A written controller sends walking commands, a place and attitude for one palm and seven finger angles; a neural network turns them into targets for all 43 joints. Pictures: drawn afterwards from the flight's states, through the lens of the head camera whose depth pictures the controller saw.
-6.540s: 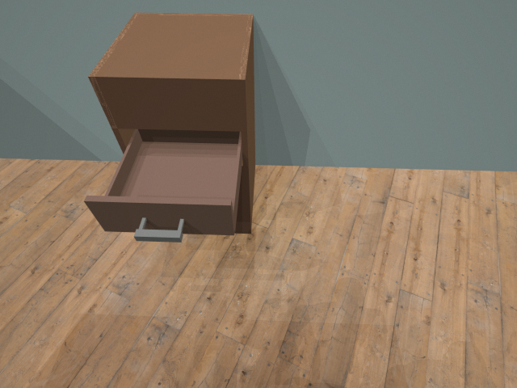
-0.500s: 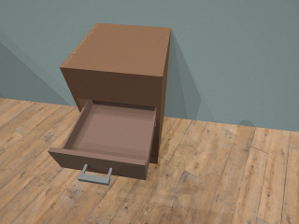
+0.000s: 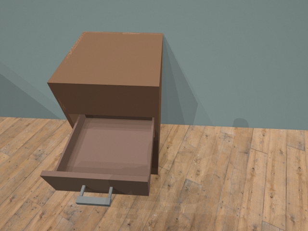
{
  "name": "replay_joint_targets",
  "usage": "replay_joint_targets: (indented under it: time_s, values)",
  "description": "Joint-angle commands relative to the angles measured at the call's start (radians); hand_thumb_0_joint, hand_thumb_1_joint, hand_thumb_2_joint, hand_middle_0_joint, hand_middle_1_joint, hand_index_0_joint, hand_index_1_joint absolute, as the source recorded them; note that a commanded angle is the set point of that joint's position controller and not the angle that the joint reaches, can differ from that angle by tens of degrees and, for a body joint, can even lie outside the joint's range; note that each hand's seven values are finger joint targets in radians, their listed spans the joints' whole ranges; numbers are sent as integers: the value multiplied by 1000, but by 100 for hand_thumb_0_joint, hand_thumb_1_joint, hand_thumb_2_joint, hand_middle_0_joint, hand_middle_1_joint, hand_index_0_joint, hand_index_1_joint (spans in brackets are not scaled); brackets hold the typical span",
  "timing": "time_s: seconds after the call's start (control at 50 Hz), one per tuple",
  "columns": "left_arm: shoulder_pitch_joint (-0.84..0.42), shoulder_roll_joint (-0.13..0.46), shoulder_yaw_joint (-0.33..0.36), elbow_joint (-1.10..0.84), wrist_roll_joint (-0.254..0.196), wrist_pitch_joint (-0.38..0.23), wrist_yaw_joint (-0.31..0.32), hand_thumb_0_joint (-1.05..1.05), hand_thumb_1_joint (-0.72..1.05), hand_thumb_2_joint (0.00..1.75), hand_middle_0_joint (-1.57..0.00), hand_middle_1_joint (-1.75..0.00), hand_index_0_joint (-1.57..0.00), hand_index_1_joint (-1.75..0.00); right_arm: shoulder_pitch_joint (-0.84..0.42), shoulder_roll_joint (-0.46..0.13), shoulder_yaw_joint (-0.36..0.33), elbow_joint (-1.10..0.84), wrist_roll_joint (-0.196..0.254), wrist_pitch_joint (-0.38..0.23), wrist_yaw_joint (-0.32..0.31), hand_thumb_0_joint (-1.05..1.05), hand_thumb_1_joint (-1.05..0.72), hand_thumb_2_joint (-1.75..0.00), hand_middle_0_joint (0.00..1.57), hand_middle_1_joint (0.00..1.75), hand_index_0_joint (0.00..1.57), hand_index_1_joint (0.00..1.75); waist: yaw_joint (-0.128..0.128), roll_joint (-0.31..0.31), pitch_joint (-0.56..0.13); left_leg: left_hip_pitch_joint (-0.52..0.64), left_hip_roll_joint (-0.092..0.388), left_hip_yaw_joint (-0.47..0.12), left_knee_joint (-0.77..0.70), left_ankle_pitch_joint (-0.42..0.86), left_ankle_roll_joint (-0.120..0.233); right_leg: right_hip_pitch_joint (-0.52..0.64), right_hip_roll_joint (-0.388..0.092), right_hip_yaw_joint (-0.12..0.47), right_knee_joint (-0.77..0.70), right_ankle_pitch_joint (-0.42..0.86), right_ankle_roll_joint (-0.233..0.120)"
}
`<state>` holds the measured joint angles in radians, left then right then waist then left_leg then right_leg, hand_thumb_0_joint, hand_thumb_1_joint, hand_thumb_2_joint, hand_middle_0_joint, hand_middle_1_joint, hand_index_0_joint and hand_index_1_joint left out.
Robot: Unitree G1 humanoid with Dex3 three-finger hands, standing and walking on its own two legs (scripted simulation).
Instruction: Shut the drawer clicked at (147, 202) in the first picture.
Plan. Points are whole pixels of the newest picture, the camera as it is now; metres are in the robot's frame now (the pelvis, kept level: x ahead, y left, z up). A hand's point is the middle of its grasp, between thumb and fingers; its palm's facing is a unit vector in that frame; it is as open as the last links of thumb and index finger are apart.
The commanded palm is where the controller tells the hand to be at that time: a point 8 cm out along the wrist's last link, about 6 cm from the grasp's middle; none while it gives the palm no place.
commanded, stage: come to a stop and stand still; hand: left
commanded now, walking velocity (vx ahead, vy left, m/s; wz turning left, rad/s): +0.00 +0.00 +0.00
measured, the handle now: (95, 195) +0.28 +0.24 -0.24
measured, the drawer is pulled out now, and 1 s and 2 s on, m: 0.29 0.29 0.29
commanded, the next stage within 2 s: look again from close up in 1.06 s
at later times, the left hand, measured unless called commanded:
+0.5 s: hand out of the picture -0.01 +0.20 -0.17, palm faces -0.01 -0.98 -0.22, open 7.3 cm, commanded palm none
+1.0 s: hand out of the picture -0.02 +0.19 -0.17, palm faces +0.00 -0.99 -0.16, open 7.3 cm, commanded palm none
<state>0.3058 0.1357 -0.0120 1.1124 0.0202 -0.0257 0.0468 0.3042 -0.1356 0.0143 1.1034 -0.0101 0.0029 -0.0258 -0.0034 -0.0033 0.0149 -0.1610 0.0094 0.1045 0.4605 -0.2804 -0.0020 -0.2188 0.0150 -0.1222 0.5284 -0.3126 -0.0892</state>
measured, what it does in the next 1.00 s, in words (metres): stands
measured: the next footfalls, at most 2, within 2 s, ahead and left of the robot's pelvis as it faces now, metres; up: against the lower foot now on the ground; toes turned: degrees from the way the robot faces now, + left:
none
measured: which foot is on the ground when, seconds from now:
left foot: down 0.00-1.00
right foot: down 0.00-1.00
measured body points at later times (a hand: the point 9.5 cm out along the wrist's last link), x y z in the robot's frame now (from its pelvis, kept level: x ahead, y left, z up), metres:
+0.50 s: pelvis -0.02 +0.03 +0.00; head -0.04 +0.01 +0.45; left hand -0.01 +0.25 -0.15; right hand -0.06 -0.17 -0.17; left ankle -0.03 +0.13 -0.74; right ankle -0.01 -0.05 -0.74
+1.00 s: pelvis +0.00 +0.04 +0.00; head +0.00 +0.04 +0.45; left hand -0.02 +0.25 -0.16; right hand -0.02 -0.17 -0.16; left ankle -0.03 +0.13 -0.74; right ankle -0.01 -0.05 -0.74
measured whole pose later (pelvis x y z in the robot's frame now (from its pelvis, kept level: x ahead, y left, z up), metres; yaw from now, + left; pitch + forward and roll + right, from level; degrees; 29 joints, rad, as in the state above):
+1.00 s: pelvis +0.00 +0.04 +0.00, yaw -1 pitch -1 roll +0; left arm 0.34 0.10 -0.03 1.12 0.02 -0.01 0.04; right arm 0.32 -0.13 0.03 1.14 -0.01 -0.04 -0.04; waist 0.00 0.00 0.00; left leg -0.14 -0.03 0.09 0.43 -0.28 0.05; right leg -0.18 -0.01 -0.08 0.47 -0.27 -0.03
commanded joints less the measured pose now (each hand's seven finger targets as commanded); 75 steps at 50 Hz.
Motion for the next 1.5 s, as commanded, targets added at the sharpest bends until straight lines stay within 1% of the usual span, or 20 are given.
replay_joint_targets:
  time_s: [0.0, 0.06, 0.16, 0.18, 0.2, 0.22, 0.24, 0.26, 0.28, 0.3, 0.36, 0.42, 0.44, 0.5, 0.64, 0.72, 0.84, 1.06, 1.32, 1.48]
  values:
    - [68, 102, 17, -14, -14, -18, -2, 0, 90, 90, -20, -30, -20, -30, 89, -61, -3, 12, 1, -29, -13, 0, -90, -90, 20, 30, 20, 30, 14, 121, -32, 72, 129, -82, -94, 421, 28, 68, -147, 160, -121, 474, 15]
    - [68, 84, 9, 3, -10, -12, -4, 0, 90, 90, -20, -30, -20, -30, 105, -60, -1, 22, 3, -27, -14, 0, -90, -90, 20, 30, 20, 30, 13, 33, 28, 45, 133, -88, -129, 339, 31, 61, -136, 151, -157, 395, 20]
    - [72, 70, 4, 14, -10, -5, -5, 0, 90, 90, -20, -30, -20, -30, 121, -54, 4, 38, 2, -24, -11, 0, -90, -90, 20, 30, 20, 30, 13, 1, 84, 9, 122, -100, -175, 179, 33, 39, -129, 152, -207, 232, 19]
    - [132, 113, 11, 39, 2, -33, 35, 0, 90, 90, -20, -30, -20, -30, -11, -106, -12, -25, 4, -40, -1, 0, -90, -90, 20, 30, 20, 30, 48, 2, 140, -149, 108, -7, 98, 104, -5, 36, -206, 229, -181, 793, 129]
    - [117, 163, 25, -10, -5, -37, 28, 0, 90, 90, -20, -30, -20, -30, 70, -45, -13, -61, 7, -16, -4, 0, -90, -90, 20, 30, 20, 30, -11, -34, 27, -145, 58, -73, 154, -130, 8, 101, -281, 318, -211, 661, 101]
    - [76, 142, 16, -30, -7, -38, 16, 0, 90, 90, -20, -30, -20, -30, 81, -52, -19, -51, 2, -10, 0, 0, -90, -90, 20, 30, 20, 30, -23, 40, 43, -129, 60, -86, 186, -144, 13, 36, -279, 290, -247, 478, 43]
    - [37, 135, 15, -40, -4, -37, 12, 0, 90, 90, -20, -30, -20, -30, 117, -26, -12, -50, 3, -6, 6, 0, -90, -90, 20, 30, 20, 30, -44, -9, -27, -82, 69, -77, 153, -114, 12, 15, -259, 275, -256, 263, -25]
    - [21, 127, 19, -60, -3, -36, 10, 0, 90, 90, -20, -30, -20, -30, 151, -33, -14, -45, -2, -7, 9, 0, -90, -90, 20, 30, 20, 30, -55, -29, -49, -42, 49, -76, 115, -59, 11, -9, -229, 260, -249, 117, -42]
    - [6, 120, 22, -68, -6, -32, 8, 0, 90, 90, -20, -30, -20, -30, 171, -39, -14, -38, -5, -10, 11, 0, -90, -90, 20, 30, 20, 30, -60, -67, -34, -22, 49, -83, 86, -18, 16, -48, -208, 236, -241, 19, -36]
    - [3, 103, 20, -69, -8, -27, 6, 0, 90, 90, -20, -30, -20, -30, 182, -48, -15, -34, -7, -15, 10, 0, -90, -90, 20, 30, 20, 30, -56, -55, -6, -16, 57, -96, 52, 0, 23, -87, -182, 229, -232, -53, -25]
    - [7, 88, 18, -77, -7, -7, -1, 0, 90, 90, -20, -30, -20, -30, 150, -56, -13, -44, -14, -21, 7, 0, -90, -90, 20, 30, 20, 30, -25, 91, 136, -138, 92, -151, -61, -62, 35, -128, -128, 205, -202, -134, 1]
    - [56, 81, 16, -66, -6, -5, -6, 0, 90, 90, -20, -30, -20, -30, 143, -65, -8, -54, -11, -26, 4, 0, -90, -90, 20, 30, 20, 30, 1, -12, 159, -211, 84, -167, -107, -91, 48, -62, -108, 208, -187, -104, 10]
    - [54, 74, 11, -62, -6, -3, -7, 0, 90, 90, -20, -30, -20, -30, 145, -65, -8, -49, -11, -29, 3, 0, -90, -90, 20, 30, 20, 30, 0, 12, 175, -201, 90, -173, -130, -86, 48, -80, -110, 204, -186, -100, 9]
    - [69, 71, 12, -67, -6, -2, -7, 0, 90, 90, -20, -30, -20, -30, 157, -74, -7, -44, -11, -35, 2, 0, -90, -90, 20, 30, 20, 30, 4, -24, 126, -187, 87, -178, -141, -82, 53, -38, -105, 192, -165, -60, 16]
    - [75, 67, 11, -68, -7, 1, -9, 0, 90, 90, -20, -30, -20, -30, 136, -79, -6, -21, -7, -46, -2, 0, -90, -90, 20, 30, 20, 30, 14, 16, 77, -151, 104, -191, -167, -2, 61, 12, -103, 161, -128, 61, 24]
    - [92, 63, 10, -57, -7, -3, -7, 0, 90, 90, -20, -30, -20, -30, 132, -81, -6, -7, -4, -52, -5, 0, -90, -90, 20, 30, 20, 30, 13, 10, 30, -90, 102, -177, -136, 105, 61, 31, -112, 156, -122, 131, 26]
    - [94, 62, 6, -38, -8, -3, -3, 0, 90, 90, -20, -30, -20, -30, 125, -79, -6, 15, -1, -54, -11, 0, -90, -90, 20, 30, 20, 30, 3, 26, 29, -14, 106, -154, -107, 287, 57, 24, -116, 152, -114, 219, 26]
    - [105, 59, 4, -32, -6, 2, 0, 0, 90, 90, -20, -30, -20, -30, 96, -82, -2, 25, 1, -48, -12, 0, -90, -90, 20, 30, 20, 30, 6, 3, 97, -23, 102, -150, -124, 238, 55, 9, -122, 156, -147, 195, 33]
    - [107, 70, 6, -38, -9, -3, 0, 0, 90, 90, -20, -30, -20, -30, 94, -77, -2, 35, 2, -49, -11, 0, -90, -90, 20, 30, 20, 30, 6, -14, 46, 6, 98, -144, -124, 250, 52, 55, -134, 158, -158, 251, 28]
    - [117, 67, 3, -37, -9, -5, 1, 0, 90, 90, -20, -30, -20, -30, 101, -63, 0, 46, 3, -43, -9, 0, -90, -90, 20, 30, 20, 30, 7, -4, 87, -16, 93, -140, -131, 191, 48, 37, -133, 167, -182, 224, 25]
